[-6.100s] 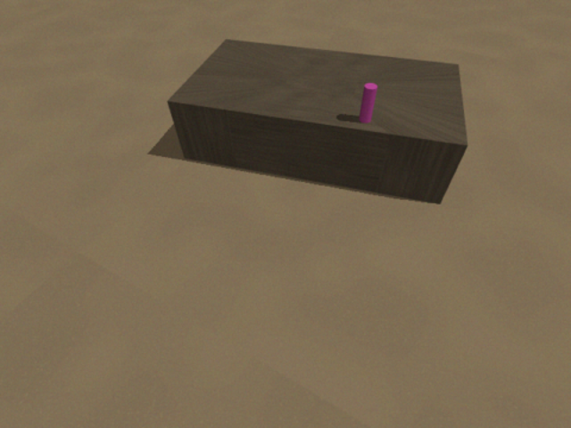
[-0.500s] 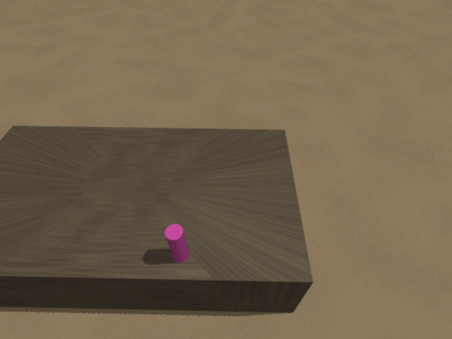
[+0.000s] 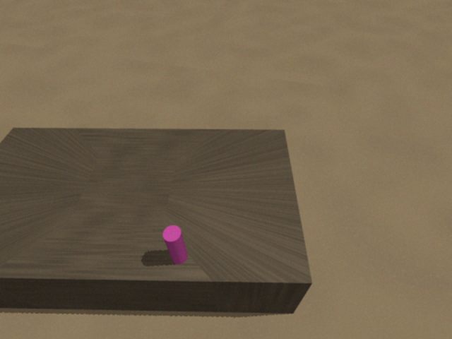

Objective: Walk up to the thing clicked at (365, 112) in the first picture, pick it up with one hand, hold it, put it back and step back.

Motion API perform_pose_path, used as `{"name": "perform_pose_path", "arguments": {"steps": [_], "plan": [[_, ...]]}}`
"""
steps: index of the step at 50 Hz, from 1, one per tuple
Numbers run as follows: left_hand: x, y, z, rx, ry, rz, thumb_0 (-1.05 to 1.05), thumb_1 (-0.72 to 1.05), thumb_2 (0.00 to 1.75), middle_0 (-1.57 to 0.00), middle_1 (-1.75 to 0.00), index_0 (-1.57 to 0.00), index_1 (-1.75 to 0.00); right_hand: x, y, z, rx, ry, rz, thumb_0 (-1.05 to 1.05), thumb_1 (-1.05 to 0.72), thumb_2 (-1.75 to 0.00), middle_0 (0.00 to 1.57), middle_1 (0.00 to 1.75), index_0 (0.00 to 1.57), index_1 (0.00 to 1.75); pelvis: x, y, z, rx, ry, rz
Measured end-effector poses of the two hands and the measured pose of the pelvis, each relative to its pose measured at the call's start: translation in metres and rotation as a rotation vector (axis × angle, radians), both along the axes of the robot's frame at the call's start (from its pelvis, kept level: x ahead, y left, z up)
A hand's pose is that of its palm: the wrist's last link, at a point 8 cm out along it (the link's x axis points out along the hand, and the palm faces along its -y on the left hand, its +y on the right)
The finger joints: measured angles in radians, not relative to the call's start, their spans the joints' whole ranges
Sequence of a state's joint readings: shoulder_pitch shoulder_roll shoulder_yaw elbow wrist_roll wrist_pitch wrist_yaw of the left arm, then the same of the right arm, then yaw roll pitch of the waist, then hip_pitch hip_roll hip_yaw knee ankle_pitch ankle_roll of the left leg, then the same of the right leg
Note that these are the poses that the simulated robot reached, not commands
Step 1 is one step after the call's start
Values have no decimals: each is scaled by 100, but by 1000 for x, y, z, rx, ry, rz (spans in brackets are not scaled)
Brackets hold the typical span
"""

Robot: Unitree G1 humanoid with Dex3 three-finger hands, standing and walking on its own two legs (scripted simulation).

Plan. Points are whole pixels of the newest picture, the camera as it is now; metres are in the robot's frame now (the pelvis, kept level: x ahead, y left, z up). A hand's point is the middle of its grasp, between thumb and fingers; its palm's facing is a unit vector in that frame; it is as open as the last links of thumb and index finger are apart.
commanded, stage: stand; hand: left
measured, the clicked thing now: (176, 245) +0.46 +0.19 -0.34
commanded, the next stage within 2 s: go down in 1.50 s
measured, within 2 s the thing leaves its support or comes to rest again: neither
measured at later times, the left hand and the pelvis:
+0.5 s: hand out of the picture +0.08 +0.25 -0.16, palm faces -0.03 -0.94 -0.34, open 7.4 cm; pelvis +0.00 -0.01 +0.00, yaw +0 degrees
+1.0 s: hand out of the picture +0.07 +0.25 -0.16, palm faces -0.04 -0.94 -0.34, open 7.4 cm; pelvis +0.00 +0.00 +0.00, yaw -1 degrees
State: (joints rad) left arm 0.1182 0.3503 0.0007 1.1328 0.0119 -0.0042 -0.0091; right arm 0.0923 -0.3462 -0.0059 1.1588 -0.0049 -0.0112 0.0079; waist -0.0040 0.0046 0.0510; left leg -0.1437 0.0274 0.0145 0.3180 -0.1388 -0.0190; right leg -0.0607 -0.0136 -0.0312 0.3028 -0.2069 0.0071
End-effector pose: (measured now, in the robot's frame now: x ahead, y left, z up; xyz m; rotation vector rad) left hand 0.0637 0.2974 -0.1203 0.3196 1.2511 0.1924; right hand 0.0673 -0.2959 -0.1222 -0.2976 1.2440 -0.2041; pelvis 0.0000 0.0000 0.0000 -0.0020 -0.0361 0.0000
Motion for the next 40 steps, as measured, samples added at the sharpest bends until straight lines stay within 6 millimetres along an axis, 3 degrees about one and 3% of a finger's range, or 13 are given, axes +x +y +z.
{"name": "perform_pose_path", "arguments": {"steps": [21, 40], "plan": [[10, -5, 1, 1, -24, -9, 1, 91, 90, -21, -30, -20, -30, 9, -6, 3, -7, -28, 3, 0, -91, -90, 20, 30, 20, 30, 4, -5, 0, -1, -7, -7], [2, -3, -1, -1, 3, -11, 1, 90, 90, -21, -30, -20, -30, -4, -5, 2, -8, 5, -7, 0, -91, -90, 20, 30, 20, 30, 3, -4, 0, -1, -3, -10]]}}
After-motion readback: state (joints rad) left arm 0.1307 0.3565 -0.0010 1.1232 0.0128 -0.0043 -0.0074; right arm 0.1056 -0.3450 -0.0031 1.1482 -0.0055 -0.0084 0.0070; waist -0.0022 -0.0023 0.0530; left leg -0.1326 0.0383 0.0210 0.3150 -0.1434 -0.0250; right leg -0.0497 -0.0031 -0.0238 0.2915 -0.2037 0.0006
